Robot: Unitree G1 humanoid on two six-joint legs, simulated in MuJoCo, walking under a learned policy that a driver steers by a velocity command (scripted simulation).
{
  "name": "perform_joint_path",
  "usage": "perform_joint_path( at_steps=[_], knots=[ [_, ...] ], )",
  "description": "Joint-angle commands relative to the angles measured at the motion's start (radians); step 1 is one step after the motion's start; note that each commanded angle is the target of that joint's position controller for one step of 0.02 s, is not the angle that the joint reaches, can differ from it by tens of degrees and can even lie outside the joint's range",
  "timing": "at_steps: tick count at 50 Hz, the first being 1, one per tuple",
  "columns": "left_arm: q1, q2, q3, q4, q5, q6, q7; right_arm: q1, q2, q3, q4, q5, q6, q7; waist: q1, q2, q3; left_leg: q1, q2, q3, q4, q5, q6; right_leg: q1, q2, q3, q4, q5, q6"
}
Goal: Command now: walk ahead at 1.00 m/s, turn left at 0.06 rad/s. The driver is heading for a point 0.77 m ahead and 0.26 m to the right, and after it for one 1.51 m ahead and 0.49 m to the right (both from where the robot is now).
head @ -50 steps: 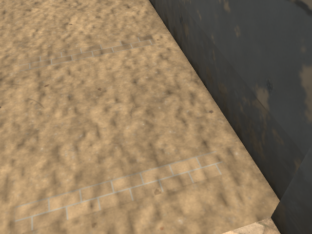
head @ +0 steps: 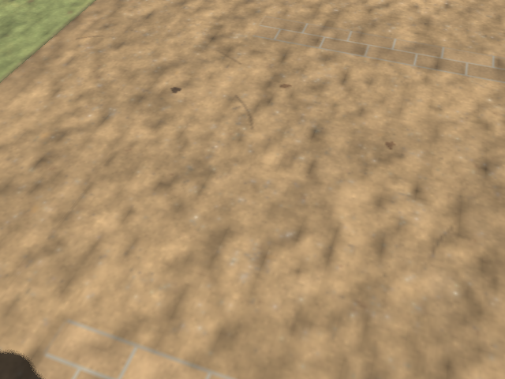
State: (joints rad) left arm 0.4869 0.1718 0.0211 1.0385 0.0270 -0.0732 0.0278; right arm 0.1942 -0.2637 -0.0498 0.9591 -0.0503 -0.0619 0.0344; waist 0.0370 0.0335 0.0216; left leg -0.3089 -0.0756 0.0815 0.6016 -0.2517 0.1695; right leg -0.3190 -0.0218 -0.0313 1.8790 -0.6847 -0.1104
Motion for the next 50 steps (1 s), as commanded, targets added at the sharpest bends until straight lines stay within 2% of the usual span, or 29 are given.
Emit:
perform_joint_path(
  at_steps=[1, 2, 3, 4, 5, 6, 9, 11, 13, 14, 15, 16, 17, 18, 20, 23, 27, 31, 33, 34, 35, 36, 37, 38, 39, 40, 42, 47, 50],
  knots=[
    [-0.082, 0.105, 0.018, -0.175, -0.014, -0.013, -0.005, 0.286, -0.188, -0.036, 0.050, 0.010, -0.009, -0.044, -0.062, 0.107, -0.092, 0.507, 0.524, -0.531, -0.160, 0.195, 0.172, -0.721, -0.043, 0.131, -0.229, 0.232, -0.024],
    [-0.145, 0.141, 0.023, -0.154, 0.029, 0.012, -0.011, 0.223, -0.097, -0.008, 0.033, 0.008, -0.027, -0.053, -0.033, -0.059, 0.031, 0.222, 0.523, -0.552, -0.226, 0.175, 0.168, -0.592, -0.112, 0.189, -0.392, 0.294, 0.036],
    [-0.177, 0.129, 0.026, -0.155, 0.031, 0.033, -0.019, 0.170, -0.056, 0.011, 0.017, -0.003, -0.040, -0.055, 0.001, -0.058, 0.131, -0.039, 0.488, -0.499, -0.288, 0.114, 0.152, -0.457, -0.116, 0.195, -0.481, 0.332, 0.072],
    [-0.159, 0.076, 0.016, -0.143, 0.019, 0.041, -0.031, 0.107, -0.071, 0.005, -0.005, -0.011, -0.050, -0.053, 0.039, -0.070, 0.151, -0.162, 0.441, -0.438, -0.327, 0.121, 0.128, -0.377, -0.123, 0.175, -0.542, 0.386, 0.097],
    [-0.185, 0.066, 0.014, -0.173, 0.007, 0.039, -0.037, 0.051, -0.092, 0.001, -0.029, 0.004, -0.068, -0.061, 0.072, -0.038, 0.192, -0.204, 0.452, -0.373, -0.346, 0.207, 0.117, -0.376, -0.148, 0.196, -0.660, 0.464, 0.090],
    [-0.229, 0.052, 0.011, -0.182, 0.017, 0.034, -0.045, 0.062, -0.072, 0.003, -0.018, 0.023, -0.079, -0.059, 0.066, -0.048, 0.188, -0.209, 0.395, -0.285, -0.339, 0.257, 0.069, -0.320, -0.159, 0.160, -0.773, 0.599, 0.070],
    [-0.363, 0.062, 0.010, -0.223, -0.012, 0.014, -0.067, 0.128, -0.089, -0.005, -0.016, 0.048, -0.079, -0.048, -0.002, -0.017, 0.165, -0.042, 0.276, -0.050, -0.398, 0.530, -0.018, -0.201, -0.083, -0.027, -1.004, 0.660, -0.012],
    [-0.363, 0.062, 0.016, -0.215, -0.032, 0.009, -0.065, 0.187, -0.120, -0.013, -0.006, 0.048, -0.074, -0.052, -0.020, -0.031, 0.109, 0.168, 0.229, 0.054, -0.284, 1.077, -0.049, -0.136, 0.038, -0.149, -1.076, 0.618, -0.053],
    [-0.130, 0.121, 0.047, -0.177, -0.021, 0.004, -0.066, 0.167, -0.155, -0.022, -0.014, 0.020, -0.051, -0.070, 0.116, 0.053, -0.037, 0.253, 0.298, 0.076, 0.086, 1.315, -0.067, 0.076, 0.109, -0.164, -1.119, 0.496, -0.105],
    [0.096, 0.173, 0.078, -0.109, -0.017, 0.012, -0.062, 0.083, -0.166, -0.027, -0.041, 0.026, -0.040, -0.067, 0.257, 0.024, -0.140, 0.153, 0.251, 0.099, 0.415, 1.159, -0.080, 0.330, 0.114, -0.112, -1.207, 0.541, -0.140],
    [0.144, 0.230, 0.096, -0.080, -0.020, 0.034, -0.058, 0.012, -0.067, -0.010, -0.079, 0.023, -0.046, -0.047, 0.244, -0.193, -0.146, -0.115, 0.067, 0.117, 0.903, 0.179, -0.106, 0.461, -0.013, 0.157, -1.251, 0.396, -0.196],
    [0.064, 0.265, 0.098, -0.109, -0.011, 0.052, -0.061, 0.041, -0.024, 0.005, -0.212, 0.056, -0.063, -0.025, 0.101, -0.453, -0.279, -0.469, -0.042, -0.060, 1.084, -0.201, -0.131, 0.689, -0.203, 0.768, -1.499, 0.192, -0.353],
    [0.028, 0.243, 0.097, -0.127, 0.004, 0.055, -0.053, -0.021, -0.058, 0.013, -0.229, 0.039, -0.077, -0.025, 0.118, -0.239, -0.200, -0.587, 0.023, -0.145, 1.026, -0.145, -0.096, 0.689, -0.235, 0.850, -1.609, 0.130, -0.335],
    [0.025, 0.215, 0.094, -0.116, 0.005, 0.049, -0.042, -0.054, -0.058, 0.015, -0.239, 0.036, -0.086, -0.021, 0.094, -0.100, -0.109, -0.588, 0.072, -0.164, 0.925, -0.097, -0.091, 0.588, -0.226, 0.767, -1.611, 0.174, -0.297],
    [-0.032, 0.197, 0.087, -0.122, 0.004, 0.034, -0.023, -0.082, -0.022, 0.029, -0.255, 0.008, -0.070, -0.017, 0.008, 0.017, 0.001, -0.492, 0.129, -0.167, 0.776, -0.082, -0.112, 0.339, -0.143, 0.591, -1.601, 0.370, -0.236],
    [-0.061, 0.209, 0.077, -0.152, -0.028, -0.006, -0.022, -0.107, -0.038, 0.036, -0.291, -0.010, -0.018, -0.016, -0.050, 0.000, 0.043, -0.414, 0.156, -0.126, 0.570, -0.114, -0.169, 0.157, -0.055, 0.446, -1.677, 0.519, -0.221],
    [-0.087, 0.246, 0.092, -0.198, -0.031, -0.025, -0.038, -0.290, -0.022, 0.057, -0.380, 0.012, -0.015, 0.000, -0.012, -0.059, 0.085, -0.234, 0.127, -0.057, 0.149, 0.203, -0.218, -0.002, 0.031, 0.340, -1.740, 0.738, -0.177],
    [-0.057, 0.276, 0.109, -0.220, -0.044, -0.023, -0.045, -0.311, -0.065, 0.043, -0.412, 0.033, -0.021, -0.009, 0.024, -0.099, 0.035, -0.087, 0.095, -0.078, -0.058, 0.342, -0.192, 0.131, -0.015, 0.388, -1.690, 0.920, -0.111],
    [-0.043, 0.310, 0.117, -0.220, -0.034, -0.017, -0.032, -0.181, -0.114, 0.021, -0.374, 0.017, -0.034, -0.029, -0.012, -0.078, -0.048, 0.027, 0.031, -0.060, -0.120, 0.289, -0.166, 0.271, -0.002, 0.366, -1.471, 1.269, -0.054],
    [-0.066, 0.331, 0.121, -0.225, -0.033, -0.017, -0.028, -0.037, -0.136, 0.009, -0.337, 0.013, -0.049, -0.042, -0.088, -0.073, -0.119, 0.169, 0.032, -0.054, -0.159, 0.346, -0.154, 0.275, 0.015, 0.347, -1.270, 1.340, -0.015],
    [-0.104, 0.302, 0.114, -0.246, -0.033, -0.020, -0.027, 0.135, -0.171, -0.004, -0.292, 0.001, -0.061, -0.057, -0.167, -0.082, -0.198, 0.356, 0.115, -0.092, -0.138, 0.413, -0.137, 0.183, 0.050, 0.335, -1.042, 1.226, 0.014],
    [-0.089, 0.167, 0.080, -0.284, -0.025, -0.019, -0.023, 0.282, -0.227, -0.009, -0.269, -0.020, -0.067, -0.066, -0.177, 0.096, -0.328, 0.594, 0.374, -0.281, -0.012, 0.784, -0.109, -0.002, 0.125, 0.248, -0.701, 0.477, 0.029],
    [0.103, 0.140, 0.066, -0.330, -0.096, -0.011, -0.008, 0.242, -0.307, -0.035, -0.273, -0.026, -0.064, -0.043, -0.062, 0.419, -0.566, 0.845, 0.641, -0.783, -0.055, 1.061, 0.112, -0.257, 0.233, 0.182, -0.350, 0.055, 0.069],
    [0.054, 0.219, 0.069, -0.284, -0.042, 0.011, 0.007, 0.142, -0.208, -0.030, -0.328, -0.002, -0.049, -0.033, -0.071, 0.174, -0.555, 0.725, 0.569, -0.734, -0.091, 0.863, 0.108, -0.289, 0.129, 0.175, -0.323, 0.176, 0.053],
    [-0.078, 0.224, 0.069, -0.297, -0.026, 0.015, -0.003, 0.081, -0.095, 0.002, -0.325, 0.011, -0.050, -0.031, -0.090, 0.091, -0.385, 0.570, 0.479, -0.549, -0.126, 0.839, 0.077, -0.308, 0.102, 0.154, -0.401, 0.257, 0.066],
    [-0.142, 0.206, 0.064, -0.314, -0.016, 0.017, -0.015, 0.079, -0.053, 0.017, -0.295, 0.008, -0.049, -0.032, -0.079, 0.025, -0.260, 0.467, 0.423, -0.444, -0.149, 0.838, 0.047, -0.345, 0.077, 0.148, -0.467, 0.263, 0.074],
    [-0.226, 0.170, 0.052, -0.351, 0.006, 0.043, -0.042, 0.169, -0.071, 0.016, -0.231, 0.023, -0.055, -0.042, -0.087, 0.061, -0.142, 0.342, 0.368, -0.339, -0.197, 0.927, 0.023, -0.355, 0.065, 0.154, -0.569, 0.232, 0.077],
    [-0.238, 0.123, 0.018, -0.386, 0.010, 0.061, -0.056, 0.077, -0.101, 0.015, -0.213, 0.030, -0.060, -0.031, 0.017, 0.076, -0.135, 0.096, 0.292, -0.151, -0.296, 0.942, 0.005, -0.160, 0.068, 0.100, -0.962, 0.413, 0.088],
    [-0.290, 0.122, -0.001, -0.383, 0.005, 0.061, -0.056, 0.097, -0.111, 0.010, -0.186, 0.052, -0.043, -0.014, 0.004, 0.130, -0.118, 0.021, 0.212, -0.127, -0.298, 0.799, -0.032, 0.027, 0.068, 0.042, -1.182, 0.635, 0.091]
  ],
)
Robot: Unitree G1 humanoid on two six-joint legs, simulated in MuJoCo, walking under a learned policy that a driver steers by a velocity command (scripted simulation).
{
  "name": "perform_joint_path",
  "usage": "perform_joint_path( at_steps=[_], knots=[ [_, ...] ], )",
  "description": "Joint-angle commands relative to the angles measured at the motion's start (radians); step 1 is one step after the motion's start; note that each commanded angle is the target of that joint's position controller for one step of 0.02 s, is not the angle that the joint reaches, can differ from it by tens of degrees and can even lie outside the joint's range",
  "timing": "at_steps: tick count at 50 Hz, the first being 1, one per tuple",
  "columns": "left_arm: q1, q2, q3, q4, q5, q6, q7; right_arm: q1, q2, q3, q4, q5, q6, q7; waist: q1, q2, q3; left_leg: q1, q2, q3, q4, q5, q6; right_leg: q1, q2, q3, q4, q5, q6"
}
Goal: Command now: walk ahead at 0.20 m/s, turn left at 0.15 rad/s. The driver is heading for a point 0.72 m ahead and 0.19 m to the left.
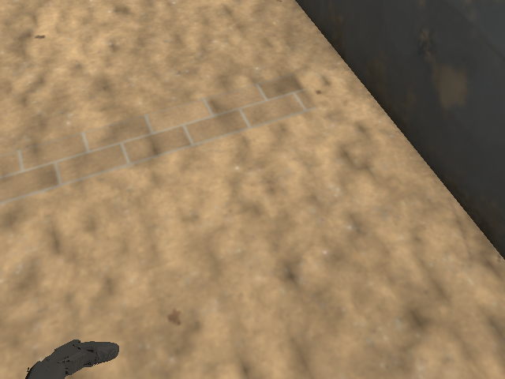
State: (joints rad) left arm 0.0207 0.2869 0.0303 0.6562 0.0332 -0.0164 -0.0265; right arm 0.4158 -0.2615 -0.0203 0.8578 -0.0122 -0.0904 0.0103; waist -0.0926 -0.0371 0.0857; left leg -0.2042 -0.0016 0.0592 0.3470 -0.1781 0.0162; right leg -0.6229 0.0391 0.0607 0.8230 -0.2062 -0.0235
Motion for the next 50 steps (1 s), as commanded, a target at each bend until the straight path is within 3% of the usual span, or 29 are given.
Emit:
perform_joint_path(
  at_steps=[1, 3, 4, 5, 6, 7, 8, 9, 11, 16, 19, 22, 23, 24, 25, 26, 27, 28, 29, 30, 31, 33, 37, 38, 41, 44, 47, 49, 50],
  knots=[
    [0.166, 0.021, -0.010, -0.002, -0.001, 0.003, 0.004, -0.112, -0.131, -0.028, -0.082, 0.017, -0.006, 0.011, 0.132, 0.182, -0.169, -0.074, 0.145, -0.130, -0.018, 0.692, 0.115, 0.345, 0.002, -0.039, -0.166, 0.175, 0.004],
    [0.175, 0.047, -0.005, 0.003, 0.000, -0.011, 0.022, -0.092, -0.170, -0.048, -0.083, 0.022, 0.015, 0.009, 0.140, 0.137, -0.142, -0.069, 0.133, -0.173, 0.070, 0.572, 0.089, 0.407, 0.005, -0.034, -0.300, 0.223, -0.005],
    [0.182, 0.067, 0.000, 0.007, 0.007, -0.024, 0.033, -0.068, -0.168, -0.052, -0.084, 0.023, 0.023, 0.006, 0.135, 0.108, -0.129, -0.084, 0.103, -0.189, 0.135, 0.472, 0.068, 0.458, -0.009, -0.028, -0.363, 0.274, -0.014],
    [0.201, 0.117, 0.010, 0.001, 0.015, -0.038, 0.044, -0.027, -0.140, -0.050, -0.098, 0.023, 0.027, 0.003, 0.121, 0.018, -0.156, -0.143, 0.047, -0.174, 0.253, 0.250, 0.038, 0.554, -0.137, 0.058, -0.348, 0.591, -0.036],
    [0.254, 0.167, 0.018, -0.022, 0.021, -0.040, 0.049, 0.051, -0.068, -0.037, -0.130, 0.028, 0.034, -0.007, 0.107, -0.161, -0.266, -0.257, -0.043, -0.104, 0.487, -0.277, 0.012, 0.705, -0.416, 0.234, -0.288, 1.053, -0.123],
    [0.292, 0.155, 0.026, -0.026, -0.019, -0.021, 0.048, 0.109, -0.078, -0.043, -0.125, 0.031, 0.061, -0.025, 0.128, -0.241, -0.383, -0.287, -0.099, -0.058, 0.722, -0.527, 0.010, 0.707, -0.528, 0.324, -0.324, 1.163, -0.243],
    [0.263, 0.111, 0.016, -0.043, -0.036, -0.007, 0.052, 0.098, -0.122, -0.058, -0.113, 0.009, 0.084, -0.030, 0.116, -0.123, -0.356, -0.317, -0.062, -0.080, 0.843, -0.491, 0.002, 0.659, -0.486, 0.283, -0.363, 0.999, -0.264],
    [0.198, 0.069, 0.007, -0.053, -0.033, 0.001, 0.062, 0.051, -0.118, -0.063, -0.120, -0.003, 0.101, -0.028, 0.094, -0.090, -0.289, -0.341, -0.031, -0.079, 0.878, -0.430, -0.011, 0.589, -0.431, 0.221, -0.405, 0.791, -0.246],
    [0.108, 0.041, -0.002, -0.064, -0.019, 0.011, 0.083, 0.006, -0.111, -0.071, -0.133, -0.007, 0.134, -0.017, 0.049, -0.110, -0.183, -0.321, 0.005, -0.077, 0.883, -0.343, -0.047, 0.447, -0.355, 0.104, -0.485, 0.564, -0.209],
    [0.100, 0.048, 0.011, -0.064, 0.002, 0.006, 0.084, -0.070, -0.073, -0.068, -0.196, 0.002, 0.183, 0.004, 0.046, -0.109, -0.174, -0.259, 0.033, -0.047, 0.763, -0.243, -0.050, 0.377, -0.347, -0.032, -0.522, 0.300, -0.191],
    [0.101, 0.083, 0.030, -0.063, 0.008, 0.006, 0.074, -0.129, -0.070, -0.060, -0.242, 0.008, 0.188, 0.029, 0.066, -0.150, -0.174, -0.137, 0.045, -0.015, 0.544, -0.238, -0.018, 0.344, -0.354, -0.100, -0.505, 0.173, -0.152],
    [0.134, 0.129, 0.052, -0.054, 0.003, 0.019, 0.061, -0.136, -0.092, -0.067, -0.266, 0.014, 0.182, 0.040, 0.068, -0.132, -0.185, -0.029, 0.015, 0.052, 0.359, -0.223, 0.014, 0.342, -0.383, -0.145, -0.436, 0.093, -0.104],
    [0.143, 0.135, 0.058, -0.051, -0.003, 0.026, 0.056, -0.097, -0.100, -0.072, -0.254, 0.015, 0.177, 0.041, 0.047, -0.086, -0.181, 0.053, -0.006, 0.050, 0.250, -0.176, 0.033, 0.290, -0.364, -0.187, -0.362, 0.009, -0.053],
    [0.182, 0.117, 0.062, -0.038, -0.006, 0.039, 0.048, -0.060, -0.137, -0.082, -0.237, 0.004, 0.167, 0.035, 0.036, 0.063, -0.118, 0.096, 0.026, -0.080, 0.090, -0.125, 0.056, 0.182, -0.302, -0.244, -0.200, -0.140, 0.021],
    [0.239, 0.031, 0.042, -0.054, -0.008, 0.058, 0.039, -0.074, -0.247, -0.095, -0.265, -0.001, 0.159, 0.017, 0.082, 0.378, -0.057, 0.103, 0.304, -0.505, -0.007, 0.065, 0.122, -0.076, -0.160, -0.310, 0.119, -0.465, 0.112],
    [0.068, 0.067, 0.039, -0.139, 0.004, 0.073, 0.052, -0.044, -0.344, -0.128, -0.299, -0.015, 0.159, -0.001, -0.007, 0.332, -0.040, -0.046, 0.394, -0.678, -0.088, 0.244, 0.254, -0.134, -0.067, -0.103, 0.229, -0.481, 0.113],
    [0.049, 0.067, 0.037, -0.134, -0.009, 0.075, 0.058, -0.072, -0.308, -0.120, -0.283, -0.026, 0.160, -0.011, 0.027, 0.239, -0.022, -0.063, 0.336, -0.551, -0.083, 0.151, 0.244, -0.106, -0.092, -0.038, 0.285, -0.363, 0.097],
    [0.089, 0.071, 0.039, -0.108, -0.018, 0.068, 0.058, -0.158, -0.270, -0.106, -0.295, -0.019, 0.160, -0.018, 0.077, 0.233, -0.013, -0.090, 0.264, -0.443, -0.077, 0.091, 0.205, -0.079, -0.095, -0.030, 0.276, -0.233, 0.079],
    [0.132, 0.089, 0.045, -0.070, -0.012, 0.058, 0.057, -0.233, -0.235, -0.096, -0.309, -0.018, 0.159, -0.017, 0.108, 0.214, -0.045, -0.071, 0.192, -0.370, -0.052, 0.125, 0.174, -0.041, -0.084, -0.040, 0.290, -0.145, 0.071],
    [0.183, 0.107, 0.053, -0.035, 0.001, 0.056, 0.054, -0.258, -0.203, -0.085, -0.317, -0.005, 0.153, -0.019, 0.116, 0.209, -0.087, -0.041, 0.166, -0.323, -0.027, 0.231, 0.172, -0.010, -0.073, -0.059, 0.326, -0.105, 0.068],
    [0.203, 0.115, 0.057, -0.016, 0.003, 0.057, 0.048, -0.245, -0.172, -0.073, -0.313, 0.003, 0.148, -0.017, 0.113, 0.180, -0.128, -0.011, 0.162, -0.307, -0.014, 0.310, 0.172, 0.017, -0.067, -0.058, 0.350, -0.103, 0.068],
    [0.217, 0.094, 0.051, 0.001, -0.011, 0.065, 0.038, -0.209, -0.149, -0.064, -0.296, 0.008, 0.137, -0.016, 0.104, 0.129, -0.157, 0.070, 0.177, -0.300, -0.010, 0.372, 0.176, 0.015, -0.063, -0.057, 0.343, -0.108, 0.067],
    [0.230, 0.044, 0.026, 0.043, -0.023, 0.086, 0.025, -0.202, -0.055, -0.018, -0.271, -0.009, 0.114, -0.032, 0.085, 0.141, -0.138, 0.097, 0.194, -0.244, -0.067, 0.242, 0.161, 0.137, -0.076, -0.037, 0.111, -0.107, 0.056],
    [0.223, 0.043, 0.024, 0.047, -0.023, 0.089, 0.021, -0.202, -0.062, -0.016, -0.263, -0.015, 0.109, -0.035, 0.076, 0.158, -0.117, 0.074, 0.197, -0.229, -0.075, 0.190, 0.156, 0.190, -0.064, -0.032, 0.043, -0.118, 0.048],
    [0.215, 0.094, 0.039, 0.036, -0.026, 0.087, 0.012, -0.175, -0.147, -0.041, -0.241, -0.017, 0.115, -0.040, 0.056, 0.174, -0.076, 0.077, 0.240, -0.241, -0.038, 0.201, 0.189, 0.218, -0.023, -0.056, -0.007, -0.221, 0.022],
    [0.226, 0.087, 0.039, 0.026, -0.032, 0.077, 0.008, -0.183, -0.151, -0.046, -0.235, -0.010, 0.123, -0.044, 0.063, 0.134, -0.080, 0.107, 0.282, -0.246, 0.007, 0.328, 0.215, 0.224, -0.032, -0.080, -0.023, -0.280, 0.009],
    [0.246, 0.067, 0.036, 0.016, -0.042, 0.071, 0.005, -0.216, -0.148, -0.050, -0.231, -0.012, 0.121, -0.047, 0.079, 0.135, -0.104, 0.115, 0.288, -0.209, 0.056, 0.426, 0.208, 0.272, -0.028, -0.104, -0.086, -0.295, -0.003],
    [0.282, 0.053, 0.035, 0.016, -0.045, 0.064, 0.003, -0.249, -0.153, -0.056, -0.230, -0.004, 0.123, -0.048, 0.111, 0.134, -0.126, 0.091, 0.269, -0.154, 0.116, 0.407, 0.170, 0.356, -0.013, -0.124, -0.232, -0.204, -0.021],
    [0.299, 0.057, 0.036, 0.013, -0.040, 0.056, 0.004, -0.255, -0.159, -0.062, -0.226, 0.000, 0.122, -0.048, 0.131, 0.114, -0.128, 0.042, 0.242, -0.110, 0.173, 0.325, 0.123, 0.423, -0.014, -0.090, -0.364, -0.082, -0.038]
  ],
)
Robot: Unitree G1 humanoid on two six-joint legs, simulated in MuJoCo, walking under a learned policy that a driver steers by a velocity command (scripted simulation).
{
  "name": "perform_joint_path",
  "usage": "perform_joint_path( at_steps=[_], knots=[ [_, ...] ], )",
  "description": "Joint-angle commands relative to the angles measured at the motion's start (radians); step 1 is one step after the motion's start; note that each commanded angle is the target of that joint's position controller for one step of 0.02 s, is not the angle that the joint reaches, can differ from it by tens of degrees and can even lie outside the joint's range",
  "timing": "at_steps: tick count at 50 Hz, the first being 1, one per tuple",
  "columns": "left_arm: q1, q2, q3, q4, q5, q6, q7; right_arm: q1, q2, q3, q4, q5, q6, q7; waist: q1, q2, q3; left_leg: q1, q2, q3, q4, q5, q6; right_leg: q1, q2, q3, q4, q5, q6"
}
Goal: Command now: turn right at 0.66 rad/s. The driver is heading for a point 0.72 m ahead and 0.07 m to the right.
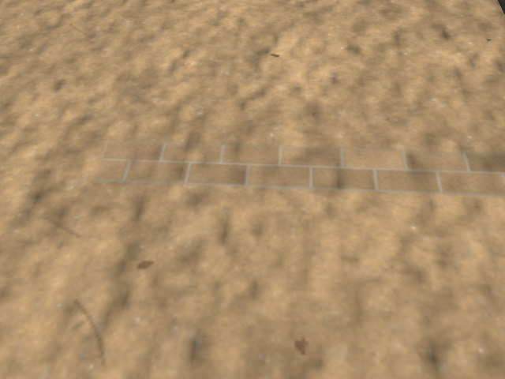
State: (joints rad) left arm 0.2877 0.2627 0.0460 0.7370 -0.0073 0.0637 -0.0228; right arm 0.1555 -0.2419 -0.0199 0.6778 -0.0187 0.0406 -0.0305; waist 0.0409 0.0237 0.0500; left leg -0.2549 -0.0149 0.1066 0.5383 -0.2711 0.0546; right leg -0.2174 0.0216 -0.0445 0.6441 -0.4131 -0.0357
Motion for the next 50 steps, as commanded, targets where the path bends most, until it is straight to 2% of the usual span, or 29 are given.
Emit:
perform_joint_path(
  at_steps=[1, 2, 3, 4, 5, 6, 8, 10, 13, 15, 17, 21, 24, 26, 27, 28, 29, 30, 31, 33, 36, 42, 44, 45, 46, 47, 48, 49, 50],
  knots=[
    [0.043, 0.150, 0.038, -0.075, 0.018, -0.033, 0.005, 0.008, -0.162, -0.062, -0.056, 0.004, -0.010, -0.006, -0.003, -0.072, -0.075, -0.039, 0.175, -0.081, 0.148, 0.223, 0.010, 0.089, -0.099, 0.235, -0.311, 0.228, -0.068],
    [0.059, 0.296, 0.074, -0.099, 0.018, -0.043, 0.006, -0.016, -0.102, -0.045, -0.114, -0.004, -0.003, -0.006, -0.021, -0.272, -0.031, -0.339, -0.022, 0.002, 0.338, -0.270, -0.084, 0.180, -0.363, 0.623, -0.314, 0.709, -0.188],
    [0.151, 0.306, 0.089, -0.079, 0.024, -0.040, 0.012, -0.088, -0.100, -0.037, -0.129, -0.011, 0.003, -0.015, 0.054, -0.244, -0.049, -0.390, -0.054, -0.125, 0.517, -0.403, -0.084, 0.168, -0.398, 0.656, -0.314, 0.867, -0.316],
    [0.119, 0.263, 0.082, -0.076, 0.017, -0.035, 0.019, -0.068, -0.110, -0.039, -0.116, -0.004, 0.005, -0.012, 0.015, -0.146, -0.037, -0.404, -0.020, -0.174, 0.591, -0.322, -0.087, 0.163, -0.340, 0.564, -0.302, 0.792, -0.314],
    [0.033, 0.227, 0.074, -0.092, 0.009, -0.023, 0.025, -0.055, -0.125, -0.043, -0.100, 0.004, 0.000, -0.006, -0.022, -0.097, -0.014, -0.404, 0.000, -0.184, 0.586, -0.217, -0.087, 0.136, -0.266, 0.482, -0.307, 0.687, -0.266],
    [-0.030, 0.204, 0.067, -0.109, 0.004, -0.015, 0.029, -0.050, -0.143, -0.049, -0.094, 0.000, -0.005, -0.002, -0.045, -0.097, -0.017, -0.403, 0.009, -0.182, 0.559, -0.156, -0.091, 0.139, -0.207, 0.441, -0.306, 0.650, -0.219],
    [-0.033, 0.191, 0.064, -0.116, -0.002, -0.012, 0.027, -0.026, -0.150, -0.050, -0.075, -0.013, -0.002, 0.012, -0.038, -0.099, -0.073, -0.376, -0.003, -0.167, 0.564, -0.107, -0.110, 0.170, -0.159, 0.409, -0.283, 0.722, -0.197],
    [0.006, 0.209, 0.073, -0.105, -0.002, -0.014, 0.024, -0.035, -0.137, -0.043, -0.081, -0.007, 0.002, 0.018, -0.022, -0.081, -0.092, -0.382, -0.006, -0.170, 0.518, -0.091, -0.119, 0.194, -0.147, 0.429, -0.271, 0.698, -0.186],
    [0.026, 0.218, 0.077, -0.104, 0.007, -0.013, 0.028, -0.040, -0.145, -0.040, -0.078, -0.001, 0.007, 0.015, 0.000, -0.120, -0.094, -0.386, -0.005, -0.168, 0.434, -0.081, -0.122, 0.208, -0.142, 0.463, -0.268, 0.626, -0.181],
    [0.061, 0.210, 0.072, -0.100, 0.020, -0.016, 0.020, -0.041, -0.161, -0.040, -0.069, -0.015, 0.002, 0.027, 0.029, -0.148, -0.122, -0.351, 0.004, -0.163, 0.376, -0.079, -0.115, 0.181, -0.125, 0.528, -0.362, 0.048, -0.198],
    [0.054, 0.209, 0.066, -0.102, 0.034, -0.023, 0.007, -0.083, -0.169, -0.042, -0.074, -0.019, -0.008, 0.041, 0.043, -0.197, -0.056, -0.359, 0.007, -0.152, 0.304, -0.076, -0.110, 0.131, -0.134, 0.600, -0.430, -0.229, -0.208],
    [0.059, 0.218, 0.061, -0.087, 0.037, -0.060, 0.005, -0.107, -0.156, -0.033, -0.069, -0.015, -0.049, 0.054, 0.042, -0.165, -0.016, -0.283, 0.013, -0.135, 0.152, -0.060, -0.086, 0.084, -0.146, 0.599, -0.421, -0.179, -0.205],
    [-0.019, 0.212, 0.054, -0.103, 0.025, -0.078, -0.002, -0.034, -0.146, -0.028, -0.048, 0.003, -0.066, 0.048, -0.019, -0.146, 0.009, -0.037, 0.003, -0.109, -0.001, -0.038, -0.038, -0.098, -0.126, 0.574, -0.408, -0.154, -0.187],
    [-0.061, 0.180, 0.042, -0.110, 0.025, -0.087, 0.004, 0.147, -0.162, -0.035, 0.013, -0.003, -0.082, 0.030, -0.112, -0.068, -0.014, 0.251, -0.009, -0.087, -0.085, -0.018, -0.004, -0.270, -0.078, 0.496, -0.281, -0.181, -0.145],
    [-0.092, 0.125, 0.023, -0.125, 0.027, -0.099, 0.006, 0.273, -0.216, -0.047, 0.042, -0.012, -0.096, 0.021, -0.170, 0.061, -0.036, 0.382, 0.119, -0.278, -0.170, -0.204, 0.030, -0.390, -0.010, 0.375, -0.048, -0.152, -0.104],
    [-0.139, 0.073, 0.003, -0.172, 0.020, -0.117, 0.001, 0.338, -0.320, -0.070, 0.048, -0.013, -0.102, 0.024, -0.181, 0.225, -0.053, 0.446, 0.339, -0.760, -0.368, -0.574, 0.130, -0.566, 0.098, 0.156, 0.253, -0.086, -0.055],
    [-0.158, 0.119, 0.007, -0.191, 0.044, -0.122, 0.005, 0.298, -0.310, -0.079, 0.057, -0.006, -0.096, 0.046, -0.135, 0.145, 0.016, 0.368, 0.398, -0.975, -0.414, -0.653, 0.200, -0.689, 0.041, 0.137, 0.370, -0.030, -0.045],
    [-0.181, 0.147, 0.013, -0.180, 0.056, -0.126, 0.002, 0.243, -0.257, -0.070, 0.038, 0.005, -0.096, 0.060, -0.106, 0.053, 0.052, 0.318, 0.355, -0.897, -0.389, -0.596, 0.197, -0.688, -0.013, 0.146, 0.420, 0.060, -0.027],
    [-0.186, 0.156, 0.014, -0.170, 0.066, -0.132, -0.007, 0.235, -0.228, -0.064, 0.037, 0.006, -0.100, 0.067, -0.098, 0.025, 0.037, 0.281, 0.295, -0.786, -0.368, -0.488, 0.181, -0.646, -0.032, 0.147, 0.414, 0.116, -0.007],
    [-0.179, 0.141, 0.009, -0.165, 0.080, -0.130, -0.021, 0.253, -0.206, -0.058, 0.052, 0.012, -0.110, 0.059, -0.085, 0.070, 0.015, 0.210, 0.195, -0.641, -0.397, -0.349, 0.162, -0.549, -0.048, 0.120, 0.352, 0.146, 0.027],
    [-0.249, 0.106, -0.010, -0.189, 0.067, -0.119, -0.028, 0.300, -0.192, -0.062, 0.081, 0.017, -0.113, 0.045, -0.098, 0.094, 0.027, 0.155, 0.141, -0.574, -0.423, -0.190, 0.184, -0.505, -0.040, 0.076, 0.245, 0.202, 0.069],
    [-0.438, 0.085, -0.032, -0.248, 0.040, -0.127, -0.030, 0.349, -0.209, -0.087, 0.100, 0.013, -0.106, 0.041, -0.160, 0.113, 0.032, 0.125, 0.127, -0.578, -0.376, -0.031, 0.183, -0.371, 0.002, 0.051, -0.029, 0.260, 0.096],
    [-0.400, 0.096, -0.028, -0.248, 0.031, -0.133, -0.021, 0.322, -0.217, -0.093, 0.099, 0.015, -0.107, 0.039, -0.124, 0.124, 0.015, 0.071, 0.138, -0.591, -0.342, 0.079, 0.160, -0.206, 0.013, 0.057, -0.099, 0.258, 0.083],
    [-0.328, 0.115, -0.020, -0.229, 0.030, -0.139, -0.010, 0.300, -0.229, -0.098, 0.100, 0.013, -0.107, 0.040, -0.081, 0.118, -0.008, 0.031, 0.122, -0.570, -0.262, 0.297, 0.130, -0.060, 0.035, 0.052, -0.140, 0.241, 0.069],
    [-0.191, 0.152, -0.002, -0.186, 0.039, -0.146, 0.010, 0.283, -0.247, -0.105, 0.100, 0.017, -0.110, 0.042, -0.014, 0.071, -0.082, -0.004, 0.065, -0.516, -0.086, 0.515, 0.086, 0.138, 0.048, 0.050, -0.181, 0.252, 0.046],
    [-0.033, 0.214, 0.023, -0.155, 0.056, -0.155, 0.036, 0.265, -0.246, -0.108, 0.093, 0.029, -0.117, 0.049, 0.067, 0.017, -0.185, -0.113, -0.007, -0.448, 0.169, 0.520, 0.043, 0.372, -0.042, 0.110, -0.175, 0.238, 0.012],
    [0.148, 0.295, 0.048, -0.150, 0.088, -0.154, 0.060, 0.279, -0.132, -0.079, 0.052, 0.060, -0.127, 0.042, 0.127, -0.149, -0.362, -0.309, -0.079, -0.333, 0.491, 0.099, 0.012, 0.635, -0.358, 0.414, -0.230, -0.007, -0.051],
    [0.135, 0.331, 0.054, -0.144, 0.078, -0.138, 0.060, 0.318, -0.114, -0.064, 0.008, 0.057, -0.112, 0.031, 0.064, -0.339, -0.470, -0.432, -0.112, -0.230, 0.696, -0.309, 0.000, 0.651, -0.554, 0.778, -0.298, 0.133, -0.131],
    [0.068, 0.230, 0.039, -0.143, 0.070, -0.128, 0.057, 0.279, -0.173, -0.076, 0.037, 0.025, -0.089, 0.021, 0.035, -0.179, -0.322, -0.487, -0.005, -0.212, 0.769, -0.225, 0.009, 0.522, -0.498, 0.661, -0.261, 0.265, -0.139]
  ],
)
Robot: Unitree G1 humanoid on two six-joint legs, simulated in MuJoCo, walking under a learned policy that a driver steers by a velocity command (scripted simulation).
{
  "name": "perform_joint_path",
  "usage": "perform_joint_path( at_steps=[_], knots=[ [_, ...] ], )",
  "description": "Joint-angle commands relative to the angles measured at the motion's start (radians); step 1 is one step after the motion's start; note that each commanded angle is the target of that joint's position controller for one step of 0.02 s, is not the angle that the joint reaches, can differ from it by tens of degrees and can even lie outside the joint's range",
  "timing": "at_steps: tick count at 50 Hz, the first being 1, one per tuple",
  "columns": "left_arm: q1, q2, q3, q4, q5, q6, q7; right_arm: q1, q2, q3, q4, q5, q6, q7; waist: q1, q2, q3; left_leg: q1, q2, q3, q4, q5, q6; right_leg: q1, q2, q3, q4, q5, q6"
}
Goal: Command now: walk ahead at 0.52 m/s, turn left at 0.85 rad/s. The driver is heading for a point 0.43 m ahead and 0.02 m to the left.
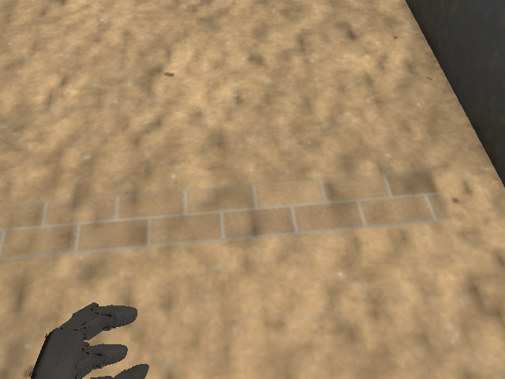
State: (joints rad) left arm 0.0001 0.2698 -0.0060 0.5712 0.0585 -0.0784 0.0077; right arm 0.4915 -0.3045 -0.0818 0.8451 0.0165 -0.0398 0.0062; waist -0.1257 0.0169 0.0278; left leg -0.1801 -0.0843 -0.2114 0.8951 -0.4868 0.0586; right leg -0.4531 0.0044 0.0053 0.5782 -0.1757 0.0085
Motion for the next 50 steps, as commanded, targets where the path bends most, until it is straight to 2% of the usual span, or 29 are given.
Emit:
perform_joint_path(
  at_steps=[1, 2, 4, 6, 8, 11, 13, 15, 16, 17, 18, 19, 20, 21, 23, 27, 31, 33, 36, 37, 38, 39, 40, 41, 45, 46, 47, 48, 50],
  knots=[
    [0.311, 0.131, 0.065, 0.024, -0.006, 0.013, 0.024, -0.130, -0.105, -0.015, -0.129, -0.025, 0.002, -0.008, 0.197, -0.097, -0.174, -0.561, 0.091, 0.131, 0.394, 0.043, 0.001, 0.638, -0.422, 0.424, -0.186, 0.240, -0.174],
    [0.280, 0.085, 0.051, 0.033, -0.007, 0.014, 0.019, -0.150, -0.083, -0.014, -0.128, -0.028, 0.015, 0.002, 0.169, -0.086, -0.101, -0.541, 0.118, 0.145, 0.366, 0.067, -0.011, 0.546, -0.368, 0.279, -0.197, 0.438, -0.157],
    [0.268, 0.071, 0.044, 0.057, -0.027, 0.007, 0.015, -0.162, -0.062, -0.015, -0.139, -0.046, 0.052, 0.024, 0.129, -0.154, -0.042, -0.511, 0.132, 0.168, 0.334, 0.064, -0.030, 0.433, -0.317, 0.134, -0.217, 0.601, -0.137],
    [0.261, 0.094, 0.052, 0.073, -0.042, -0.004, 0.011, -0.216, -0.041, -0.008, -0.184, -0.045, 0.068, 0.044, 0.108, -0.172, -0.031, -0.526, 0.126, 0.185, 0.283, 0.125, -0.037, 0.405, -0.323, 0.060, -0.241, 0.706, -0.144],
    [0.211, 0.105, 0.058, 0.081, -0.049, -0.004, 0.015, -0.273, -0.026, 0.004, -0.222, -0.050, 0.072, 0.059, 0.087, -0.169, -0.010, -0.502, 0.131, 0.207, 0.148, 0.229, -0.041, 0.354, -0.311, -0.031, -0.277, 0.672, -0.137],
    [0.162, 0.118, 0.064, 0.094, -0.056, -0.006, 0.017, -0.318, -0.016, 0.021, -0.243, -0.049, 0.066, 0.082, 0.077, -0.169, -0.006, -0.278, 0.103, 0.273, -0.142, 0.453, -0.019, 0.247, -0.230, -0.187, -0.262, 0.582, -0.083],
    [0.210, 0.150, 0.077, 0.115, -0.058, -0.005, 0.017, -0.319, -0.035, 0.020, -0.241, -0.057, 0.063, 0.085, 0.083, -0.142, -0.025, -0.184, 0.056, 0.312, -0.216, 0.441, 0.006, 0.268, -0.235, -0.195, -0.186, 0.682, -0.074],
    [0.248, 0.182, 0.086, 0.123, -0.073, 0.006, 0.016, -0.248, -0.070, 0.009, -0.221, -0.073, 0.054, 0.075, 0.060, -0.113, -0.071, -0.072, 0.008, 0.311, -0.277, 0.396, 0.048, 0.298, -0.241, -0.189, -0.010, 0.770, -0.074],
    [0.254, 0.186, 0.085, 0.121, -0.077, 0.015, 0.014, -0.157, -0.085, 0.000, -0.191, -0.083, 0.040, 0.063, 0.018, -0.076, -0.124, 0.053, -0.012, 0.297, -0.354, 0.453, 0.072, 0.271, -0.222, -0.194, 0.160, 0.683, -0.060],
    [0.297, 0.166, 0.078, 0.122, -0.072, 0.022, 0.010, -0.108, -0.132, -0.012, -0.174, -0.094, 0.025, 0.043, -0.009, 0.029, -0.167, 0.197, 0.064, 0.213, -0.427, 0.698, 0.110, 0.154, -0.156, -0.210, 0.427, 0.313, -0.027],
    [0.431, 0.053, 0.054, 0.101, -0.041, 0.043, 0.001, -0.155, -0.233, -0.024, -0.212, -0.075, 0.021, 0.024, 0.106, 0.234, -0.254, 0.390, 0.400, -0.121, -0.252, 1.496, 0.192, -0.072, -0.044, -0.188, 0.790, -0.601, 0.011],
    [0.462, 0.133, 0.065, 0.099, -0.041, 0.072, 0.017, -0.121, -0.260, -0.041, -0.248, -0.012, 0.034, 0.011, 0.039, 0.158, -0.499, 0.437, 0.529, -0.325, -0.357, 1.442, 0.346, -0.089, 0.002, -0.015, 0.906, -0.500, 0.025],
    [0.385, 0.153, 0.066, 0.103, -0.036, 0.088, 0.022, -0.193, -0.201, -0.025, -0.256, -0.002, 0.050, -0.006, 0.051, 0.066, -0.397, 0.321, 0.471, -0.254, -0.430, 1.135, 0.324, -0.112, -0.044, 0.016, 0.885, -0.394, 0.024],
    [0.324, 0.148, 0.061, 0.094, -0.036, 0.092, 0.021, -0.262, -0.137, -0.003, -0.253, -0.005, 0.057, -0.013, 0.076, 0.048, -0.252, 0.176, 0.407, -0.178, -0.482, 0.957, 0.283, -0.115, -0.066, 0.014, 0.803, -0.339, 0.021],
    [0.341, 0.135, 0.057, 0.117, -0.026, 0.109, 0.018, -0.309, -0.089, 0.017, -0.229, -0.018, 0.054, -0.019, 0.134, 0.046, -0.137, -0.004, 0.309, -0.079, -0.537, 0.845, 0.210, -0.022, -0.082, 0.012, 0.658, -0.292, 0.017],
    [0.368, 0.081, 0.049, 0.148, -0.038, 0.136, 0.014, -0.321, -0.080, 0.023, -0.193, -0.044, 0.036, -0.006, 0.157, 0.036, -0.152, -0.102, 0.265, -0.003, -0.574, 0.776, 0.188, 0.097, -0.044, -0.008, 0.491, -0.266, 0.004],
    [0.306, 0.057, 0.043, 0.146, -0.043, 0.147, 0.014, -0.324, -0.062, 0.026, -0.165, -0.050, 0.047, 0.003, 0.127, 0.101, -0.121, -0.142, 0.238, -0.021, -0.629, 0.364, 0.167, 0.151, -0.023, -0.017, 0.277, -0.233, -0.012],
    [0.293, 0.058, 0.045, 0.147, -0.043, 0.147, 0.013, -0.317, -0.062, 0.024, -0.152, -0.052, 0.058, 0.008, 0.119, 0.117, -0.098, -0.164, 0.242, -0.054, -0.640, 0.214, 0.158, 0.182, -0.003, -0.026, 0.193, -0.231, -0.022],
    [0.348, 0.032, 0.040, 0.175, -0.035, 0.129, 0.013, -0.319, -0.050, 0.028, -0.134, -0.036, 0.072, -0.001, 0.154, 0.072, -0.054, -0.259, 0.224, -0.072, -0.613, 0.079, 0.094, 0.337, 0.015, -0.043, -0.079, -0.127, -0.062],
    [0.339, 0.046, 0.037, 0.168, -0.023, 0.115, 0.017, -0.295, -0.020, 0.036, -0.126, -0.035, 0.071, -0.007, 0.147, 0.008, -0.027, -0.292, 0.191, -0.057, -0.575, 0.062, 0.041, 0.354, -0.054, 0.054, -0.203, -0.137, -0.083],
    [0.312, 0.108, 0.042, 0.147, -0.011, 0.100, 0.022, -0.262, 0.031, 0.049, -0.128, -0.024, 0.067, -0.008, 0.118, -0.138, -0.031, -0.311, 0.102, 0.038, -0.458, 0.066, -0.013, 0.323, -0.233, 0.279, -0.333, -0.258, -0.125],
    [0.246, 0.126, 0.049, 0.147, -0.023, 0.095, 0.019, -0.308, -0.004, 0.037, -0.128, -0.023, 0.068, -0.008, 0.120, -0.213, 0.035, -0.186, 0.012, 0.148, -0.371, 0.105, -0.029, 0.081, -0.319, 0.368, -0.412, -0.304, -0.177],
    [0.177, 0.085, 0.036, 0.140, -0.028, 0.084, 0.018, -0.307, -0.009, 0.033, -0.115, -0.035, 0.067, -0.001, 0.087, -0.173, 0.061, -0.071, 0.042, 0.139, -0.314, 0.172, -0.028, 0.007, -0.281, 0.309, -0.409, -0.282, -0.168],
    [0.150, 0.073, 0.032, 0.143, -0.035, 0.075, 0.020, -0.289, 0.005, 0.034, -0.097, -0.038, 0.066, 0.004, 0.071, -0.164, 0.046, -0.033, 0.036, 0.150, -0.319, 0.230, -0.024, 0.011, -0.233, 0.246, -0.380, -0.229, -0.144],
    [0.214, 0.083, 0.035, 0.170, -0.047, 0.062, 0.025, -0.270, -0.001, 0.042, -0.058, -0.042, 0.049, -0.008, 0.096, -0.121, -0.043, 0.004, 0.082, 0.125, -0.481, 0.391, -0.037, 0.237, -0.157, 0.137, -0.229, 0.162, -0.100],
    [0.243, 0.080, 0.036, 0.174, -0.046, 0.060, 0.023, -0.268, -0.021, 0.040, -0.050, -0.042, 0.043, -0.016, 0.120, -0.102, -0.063, 0.038, 0.118, 0.095, -0.488, 0.458, -0.043, 0.253, -0.145, 0.138, -0.212, 0.170, -0.090],
    [0.294, 0.066, 0.035, 0.185, -0.055, 0.059, 0.019, -0.278, -0.037, 0.035, -0.033, -0.028, 0.044, -0.021, 0.153, -0.058, -0.070, 0.042, 0.122, 0.083, -0.465, 0.473, -0.039, 0.249, -0.118, 0.131, -0.236, 0.156, -0.079],
    [0.268, 0.072, 0.035, 0.200, -0.052, 0.063, 0.021, -0.266, -0.013, 0.038, -0.021, -0.018, 0.046, -0.020, 0.122, -0.064, -0.058, 0.006, 0.112, 0.083, -0.486, 0.424, -0.041, 0.270, -0.113, 0.116, -0.239, 0.102, -0.079],
    [0.235, 0.069, 0.037, 0.202, -0.047, 0.072, 0.022, -0.268, -0.008, 0.043, 0.005, -0.026, 0.049, -0.022, 0.122, -0.042, -0.028, -0.013, 0.113, 0.080, -0.510, 0.406, -0.042, 0.266, -0.111, 0.111, -0.247, 0.033, -0.079]
  ],
)
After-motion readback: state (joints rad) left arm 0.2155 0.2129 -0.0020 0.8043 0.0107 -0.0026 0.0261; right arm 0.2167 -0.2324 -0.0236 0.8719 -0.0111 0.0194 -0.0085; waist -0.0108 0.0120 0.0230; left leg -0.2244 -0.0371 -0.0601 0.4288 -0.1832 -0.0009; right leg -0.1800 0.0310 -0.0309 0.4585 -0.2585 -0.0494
